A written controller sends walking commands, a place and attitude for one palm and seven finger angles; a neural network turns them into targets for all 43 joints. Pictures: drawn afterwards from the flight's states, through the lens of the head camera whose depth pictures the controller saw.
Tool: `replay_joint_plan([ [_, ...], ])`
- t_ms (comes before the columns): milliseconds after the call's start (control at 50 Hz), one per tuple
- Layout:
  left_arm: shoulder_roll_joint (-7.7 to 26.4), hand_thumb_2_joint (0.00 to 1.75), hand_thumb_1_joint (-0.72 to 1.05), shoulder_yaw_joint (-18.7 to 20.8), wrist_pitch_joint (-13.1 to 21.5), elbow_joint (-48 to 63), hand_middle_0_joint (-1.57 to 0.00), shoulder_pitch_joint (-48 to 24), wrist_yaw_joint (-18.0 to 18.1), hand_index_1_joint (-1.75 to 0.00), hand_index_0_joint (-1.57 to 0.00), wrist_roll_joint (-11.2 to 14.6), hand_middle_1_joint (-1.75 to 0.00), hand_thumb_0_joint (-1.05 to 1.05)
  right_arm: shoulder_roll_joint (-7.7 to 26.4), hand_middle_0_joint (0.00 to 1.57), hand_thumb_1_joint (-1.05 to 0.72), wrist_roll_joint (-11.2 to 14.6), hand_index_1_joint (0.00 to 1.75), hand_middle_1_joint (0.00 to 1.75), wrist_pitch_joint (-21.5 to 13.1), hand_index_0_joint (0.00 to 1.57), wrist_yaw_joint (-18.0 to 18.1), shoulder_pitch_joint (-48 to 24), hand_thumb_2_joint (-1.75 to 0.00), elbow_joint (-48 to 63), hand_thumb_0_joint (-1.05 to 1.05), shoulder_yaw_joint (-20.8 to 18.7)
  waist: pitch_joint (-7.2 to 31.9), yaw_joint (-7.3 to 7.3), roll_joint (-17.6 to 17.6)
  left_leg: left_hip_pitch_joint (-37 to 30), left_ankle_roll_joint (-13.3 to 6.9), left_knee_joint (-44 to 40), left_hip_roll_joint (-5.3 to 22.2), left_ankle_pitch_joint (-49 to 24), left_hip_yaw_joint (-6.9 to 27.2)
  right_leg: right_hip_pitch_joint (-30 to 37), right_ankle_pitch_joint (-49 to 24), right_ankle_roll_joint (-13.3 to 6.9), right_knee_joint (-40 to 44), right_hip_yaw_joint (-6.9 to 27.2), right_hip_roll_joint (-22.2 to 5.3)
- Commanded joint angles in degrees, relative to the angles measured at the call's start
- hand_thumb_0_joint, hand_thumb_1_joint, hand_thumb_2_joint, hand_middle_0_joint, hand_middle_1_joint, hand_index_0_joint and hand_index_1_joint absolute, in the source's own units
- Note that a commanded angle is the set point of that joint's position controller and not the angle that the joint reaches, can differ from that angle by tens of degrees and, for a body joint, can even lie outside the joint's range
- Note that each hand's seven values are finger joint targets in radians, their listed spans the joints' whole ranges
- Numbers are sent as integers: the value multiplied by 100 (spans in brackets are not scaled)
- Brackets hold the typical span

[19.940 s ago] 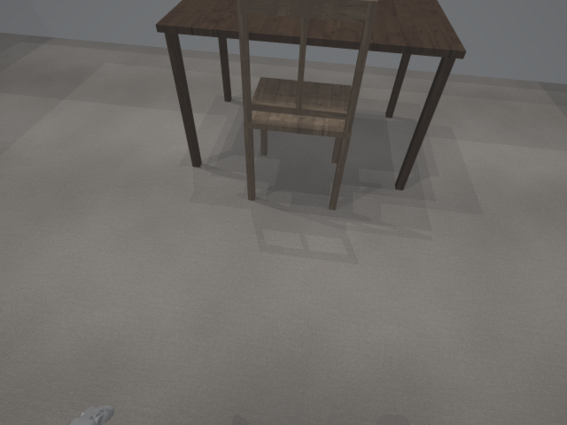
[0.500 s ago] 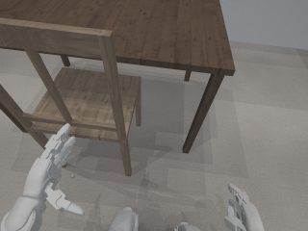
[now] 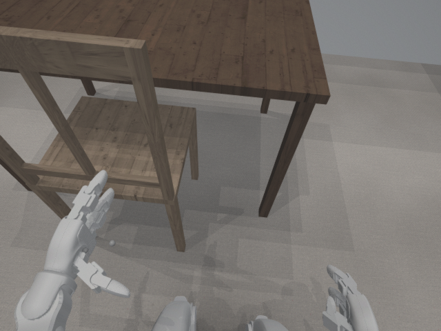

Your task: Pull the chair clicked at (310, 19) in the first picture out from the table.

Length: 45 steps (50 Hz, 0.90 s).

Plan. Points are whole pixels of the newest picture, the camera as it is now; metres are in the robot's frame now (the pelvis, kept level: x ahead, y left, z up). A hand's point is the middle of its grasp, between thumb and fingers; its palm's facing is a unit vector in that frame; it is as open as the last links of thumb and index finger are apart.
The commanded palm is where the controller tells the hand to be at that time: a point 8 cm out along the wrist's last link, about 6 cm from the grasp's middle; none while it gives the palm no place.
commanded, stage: aim the fingers beside a spindle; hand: left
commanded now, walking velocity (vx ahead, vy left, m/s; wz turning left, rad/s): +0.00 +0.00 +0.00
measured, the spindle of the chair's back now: (65, 131) +0.51 +0.37 +0.02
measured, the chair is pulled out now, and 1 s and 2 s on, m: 0.00 0.00 0.00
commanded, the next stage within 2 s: none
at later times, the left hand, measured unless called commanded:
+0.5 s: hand (132, 226) +0.29 +0.17 +0.02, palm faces -0.11 -0.99 -0.04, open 16.9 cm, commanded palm +0.28 +0.23 +0.02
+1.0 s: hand (147, 209) +0.33 +0.16 +0.00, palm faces -0.11 -0.99 -0.03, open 16.9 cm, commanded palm +0.32 +0.21 +0.00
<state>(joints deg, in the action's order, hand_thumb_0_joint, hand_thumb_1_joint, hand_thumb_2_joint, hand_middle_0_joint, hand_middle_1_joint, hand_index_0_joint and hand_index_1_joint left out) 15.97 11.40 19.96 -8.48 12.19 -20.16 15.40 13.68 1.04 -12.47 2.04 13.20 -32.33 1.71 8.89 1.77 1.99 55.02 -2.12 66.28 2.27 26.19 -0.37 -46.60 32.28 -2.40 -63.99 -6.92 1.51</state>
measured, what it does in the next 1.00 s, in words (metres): stands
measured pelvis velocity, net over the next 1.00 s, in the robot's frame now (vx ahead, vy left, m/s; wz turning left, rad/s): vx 0.00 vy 0.00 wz -0.02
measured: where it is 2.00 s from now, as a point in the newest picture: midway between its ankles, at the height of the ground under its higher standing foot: outside the picture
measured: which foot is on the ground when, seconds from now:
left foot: down 0.00-1.00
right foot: down 0.00-1.00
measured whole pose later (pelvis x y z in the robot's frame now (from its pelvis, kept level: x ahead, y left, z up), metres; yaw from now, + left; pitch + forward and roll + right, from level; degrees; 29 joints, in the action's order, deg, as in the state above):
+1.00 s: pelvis +0.00 +0.00 -0.03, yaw -1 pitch +20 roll -3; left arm 14.3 8.8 22.9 -23.0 -6.9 -14.1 11.4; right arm 14.2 0.1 -7.4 0.6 13.1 -33.2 1.4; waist 10.1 2.5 1.9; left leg 65.2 -2.1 72.8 2.6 28.1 -1.1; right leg -57.5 34.8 -2.7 -71.8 -6.2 1.4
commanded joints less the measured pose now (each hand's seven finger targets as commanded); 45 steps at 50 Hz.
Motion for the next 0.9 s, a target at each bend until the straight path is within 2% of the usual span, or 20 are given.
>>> replay_joint_plan([
  [0,714,30,-50,255,456,1150,-6,-763,86,-8,-6,91,-8,0,803,20,-90,24,30,30,-314,20,35,-233,-90,832,0,-317,1194,34,361,-1552,-4,-865,-111,-977,421,-73,-1137,53,1016,473,5],
  [60,759,30,-50,239,532,1012,-6,-1046,105,-8,-6,67,-8,0,846,20,-90,13,30,30,-329,20,54,-169,-90,777,0,-312,1245,102,174,-1446,-15,-777,-95,-872,451,-190,-1022,65,977,484,15],
  [100,755,30,-50,171,590,947,-6,-1418,120,-8,-6,36,-8,0,872,20,-90,10,30,30,-349,20,72,-149,-90,723,0,-308,1255,160,221,-1426,-8,-738,-85,-740,478,-347,-878,65,939,491,9],
  [220,837,30,-50,326,543,727,-6,-1507,202,-8,-6,16,-8,0,873,20,-90,-1,30,30,-301,20,50,-140,-90,729,0,-317,1664,39,203,-1445,-9,-661,-111,-1004,408,-167,-1174,60,837,531,-12],
  [240,911,30,-50,445,504,573,-6,-1366,220,-8,-6,15,-8,0,874,20,-90,-4,30,30,-273,20,39,-132,-90,728,0,-325,1651,-24,193,-1373,-2,-667,-112,-1026,400,-116,-1189,50,830,542,4],
  [320,716,30,-50,241,487,671,-6,-1416,274,-8,-6,-5,-8,0,845,20,-90,-8,30,30,-209,20,-19,-135,-90,778,0,-327,1766,-13,197,-1431,-4,-638,-117,-1186,364,-60,-1412,72,788,550,-24],
  [340,784,30,-50,301,489,579,-6,-1374,298,-8,-6,-37,-8,0,854,20,-90,-7,30,30,-184,20,-18,-117,-90,762,0,-339,1727,-10,154,-1422,-5,-634,-104,-1251,386,-94,-1454,54,760,527,-7],
  [360,685,30,-50,204,501,597,-6,-1348,303,-8,-6,-49,-8,0,846,20,-90,-9,30,30,-168,20,-38,-124,-90,782,0,-333,1708,-14,249,-1457,5,-630,-106,-1263,383,-168,-1457,59,736,513,-15],
  [440,689,30,-50,174,562,302,-6,-1732,383,-8,-6,-105,-8,0,878,20,-90,-23,30,30,-92,20,-32,-80,-90,711,0,-341,1421,121,-128,-1072,-18,-510,-97,-927,388,-383,-1170,78,728,553,8],
  [460,592,30,-50,54,591,274,-6,-1893,377,-8,-6,-130,-8,0,878,20,-90,-22,30,30,-83,20,-34,-109,-90,726,0,-329,1375,148,-2,-1044,-13,-491,-108,-847,377,-464,-1093,78,726,567,-8],
  [480,624,30,-50,111,618,215,-6,-2047,390,-8,-6,-116,-8,0,875,20,-90,-26,30,30,-73,20,-32,-86,-90,684,0,-334,1430,162,-64,-1016,-12,-460,-107,-776,372,-461,-1028,83,733,585,-9],
  [560,670,30,-50,99,729,419,-6,-2128,417,-8,-6,-169,-8,0,887,20,-90,-37,30,30,-72,20,-34,-75,-90,715,0,-359,1892,53,329,-1415,18,-447,-98,-1115,414,-474,-1265,33,575,544,-17],
  [600,572,30,-50,-59,736,537,-6,-2422,454,-8,-6,-192,-8,0,875,20,-90,-47,30,30,-57,20,-39,-78,-90,683,0,-354,1976,109,443,-1550,24,-421,-92,-1158,443,-586,-1268,44,556,530,-27],
  [660,729,30,-50,145,665,90,-6,-2398,546,-8,-6,-263,-8,0,894,20,-90,-55,30,30,23,20,-37,-37,-90,634,0,-352,1861,88,132,-1243,20,-353,-91,-1086,429,-594,-1273,48,504,554,5],
  [680,560,30,-50,-22,649,48,-6,-2557,551,-8,-6,-265,-8,0,878,20,-90,-53,30,30,46,20,-45,-52,-90,629,0,-344,1780,164,97,-1214,12,-334,-93,-1052,419,-666,-1275,64,509,550,1],
  [700,553,30,-50,-13,614,-76,-6,-2547,566,-8,-6,-274,-8,0,888,20,-90,-49,30,30,77,20,-57,-39,-90,636,0,-345,1736,138,90,-1148,24,-352,-93,-934,432,-702,-1142,59,512,534,2],
  [760,656,30,-50,146,579,-255,-6,-2547,571,-8,-6,-274,-8,0,894,20,-90,-57,30,30,143,20,-66,-38,-90,659,0,-348,1851,58,90,-1039,25,-288,-119,-1022,377,-576,-1285,43,465,582,-3],
  [840,647,30,-50,72,611,-278,-6,-3051,591,-8,-6,-288,-8,0,890,20,-90,-64,30,30,209,20,-74,-5,-90,646,0,-344,1917,154,48,-950,9,-190,-111,-1018,380,-633,-1296,45,408,600,13],
  [860,764,30,-50,233,643,-297,-6,-2953,601,-8,-6,-285,-8,0,895,20,-90,-74,30,30,218,20,-80,-8,-90,654,0,-356,2022,58,70,-927,24,-170,-115,-1041,354,-548,-1329,46,392,631,4],
  [880,638,30,-50,61,677,-239,-6,-3075,589,-8,-6,-304,-8,0,887,20,-90,-67,30,30,227,20,-86,-14,-90,666,0,-348,2082,116,98,-1002,19,-170,-116,-1080,370,-600,-1360,47,365,613,5],
])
